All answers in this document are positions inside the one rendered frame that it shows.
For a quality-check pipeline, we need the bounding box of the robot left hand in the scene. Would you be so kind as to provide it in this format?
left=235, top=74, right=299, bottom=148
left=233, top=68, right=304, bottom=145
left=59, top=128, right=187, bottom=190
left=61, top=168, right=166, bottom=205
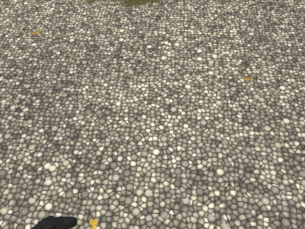
left=31, top=216, right=77, bottom=229

